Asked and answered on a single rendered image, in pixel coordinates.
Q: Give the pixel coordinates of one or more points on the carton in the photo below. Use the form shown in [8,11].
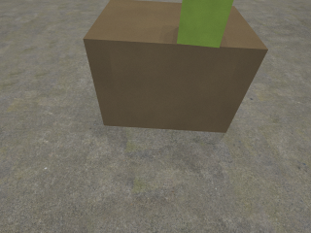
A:
[202,22]

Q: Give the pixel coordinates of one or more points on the pedestal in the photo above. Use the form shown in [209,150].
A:
[144,79]

